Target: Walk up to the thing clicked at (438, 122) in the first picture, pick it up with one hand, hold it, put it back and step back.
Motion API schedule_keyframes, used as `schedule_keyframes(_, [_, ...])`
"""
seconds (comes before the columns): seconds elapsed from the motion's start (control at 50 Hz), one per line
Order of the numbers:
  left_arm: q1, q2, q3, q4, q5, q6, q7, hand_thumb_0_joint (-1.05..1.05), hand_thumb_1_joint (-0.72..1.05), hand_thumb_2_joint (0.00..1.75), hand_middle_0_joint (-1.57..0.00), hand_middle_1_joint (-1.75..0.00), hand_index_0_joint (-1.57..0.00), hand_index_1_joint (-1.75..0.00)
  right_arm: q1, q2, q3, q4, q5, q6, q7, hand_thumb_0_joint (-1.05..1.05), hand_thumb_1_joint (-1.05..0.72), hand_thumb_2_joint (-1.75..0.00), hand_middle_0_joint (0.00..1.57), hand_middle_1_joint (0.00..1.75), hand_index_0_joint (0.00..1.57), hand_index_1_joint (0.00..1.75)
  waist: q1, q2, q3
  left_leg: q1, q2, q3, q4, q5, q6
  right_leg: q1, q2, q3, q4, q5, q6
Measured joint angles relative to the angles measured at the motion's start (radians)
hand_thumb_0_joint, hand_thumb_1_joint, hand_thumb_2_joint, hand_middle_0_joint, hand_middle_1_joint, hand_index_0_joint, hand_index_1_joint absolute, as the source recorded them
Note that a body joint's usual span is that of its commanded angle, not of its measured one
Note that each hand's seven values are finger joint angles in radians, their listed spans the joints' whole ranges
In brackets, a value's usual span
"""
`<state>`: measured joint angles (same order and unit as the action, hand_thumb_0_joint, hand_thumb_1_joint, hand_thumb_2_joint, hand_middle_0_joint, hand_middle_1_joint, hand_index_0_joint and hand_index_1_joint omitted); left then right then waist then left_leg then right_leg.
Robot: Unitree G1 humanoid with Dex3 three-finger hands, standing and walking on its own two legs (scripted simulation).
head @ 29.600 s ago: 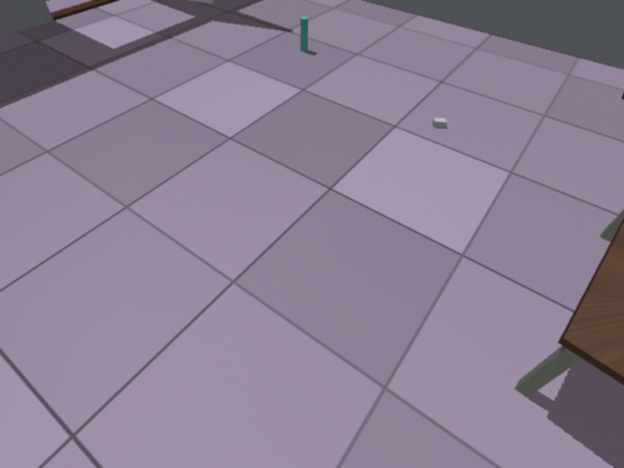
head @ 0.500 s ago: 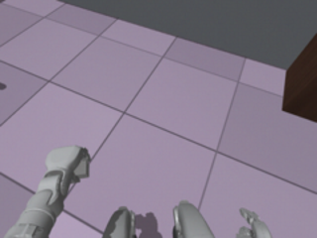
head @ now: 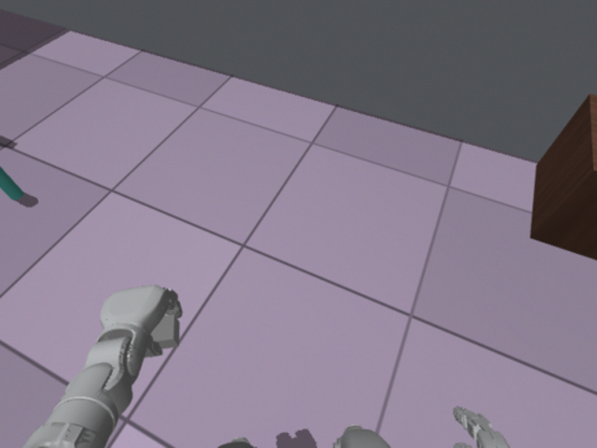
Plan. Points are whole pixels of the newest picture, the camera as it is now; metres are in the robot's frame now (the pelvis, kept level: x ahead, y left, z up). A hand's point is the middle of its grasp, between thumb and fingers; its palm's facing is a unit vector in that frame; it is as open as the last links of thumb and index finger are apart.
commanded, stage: hold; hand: left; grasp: from above
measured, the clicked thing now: (155, 333) +0.32 +0.22 -0.11
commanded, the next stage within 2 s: crouch in 1.96 s
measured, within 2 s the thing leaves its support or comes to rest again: neither
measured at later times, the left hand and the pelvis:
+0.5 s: hand (142, 319) +0.31 +0.21 -0.04, palm faces -0.44 -0.05 -0.90, open 7.2 cm; pelvis +0.01 +0.00 +0.02, yaw -1 degrees
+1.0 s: hand (142, 320) +0.30 +0.20 -0.01, palm faces -0.44 -0.05 -0.90, open 7.1 cm; pelvis +0.01 -0.01 +0.03, yaw -1 degrees
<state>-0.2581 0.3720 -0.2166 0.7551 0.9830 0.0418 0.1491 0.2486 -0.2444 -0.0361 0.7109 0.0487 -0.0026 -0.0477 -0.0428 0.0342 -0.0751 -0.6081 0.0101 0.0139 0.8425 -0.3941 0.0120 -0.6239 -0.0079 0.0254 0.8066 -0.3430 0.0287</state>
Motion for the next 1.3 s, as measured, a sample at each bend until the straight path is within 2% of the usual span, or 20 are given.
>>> schedule_keyframes(0.18, [-0.001, -0.005, -0.015, -0.010, 0.004, 0.009, -0.010, 0.00, 0.38, 0.23, -0.92, -0.33, -0.94, -0.30, -0.016, -0.003, -0.002, 0.002, 0.005, 0.012, 0.003, 0.01, -0.91, -0.90, 0.20, 0.30, 0.20, 0.30, 0.013, 0.001, 0.005, 0.090, -0.004, 0.006, -0.083, 0.025, 0.001, 0.086, -0.004, 0.005, -0.077, 0.023, 0.001])
schedule_keyframes(0.48, [0.017, 0.003, -0.027, -0.072, 0.005, 0.006, -0.089, 0.00, 0.39, 0.23, -0.92, -0.29, -0.94, -0.26, -0.025, -0.013, -0.004, -0.025, 0.011, 0.034, 0.010, 0.01, -0.91, -0.89, 0.20, 0.30, 0.20, 0.30, 0.026, 0.009, 0.019, 0.186, -0.004, 0.018, -0.166, 0.051, 0.002, 0.174, -0.004, 0.016, -0.151, 0.048, 0.001])
schedule_keyframes(1.3, [0.072, 0.010, -0.029, -0.215, -0.005, 0.013, -0.167, 0.00, 0.43, 0.04, -1.06, -0.08, -1.07, -0.07, -0.064, -0.015, 0.013, -0.050, 0.026, 0.065, -0.001, 0.01, -0.91, -0.90, 0.20, 0.30, 0.20, 0.30, 0.052, 0.024, 0.059, 0.330, -0.003, 0.016, -0.313, 0.123, -0.011, 0.304, -0.002, 0.014, -0.267, 0.102, -0.012])
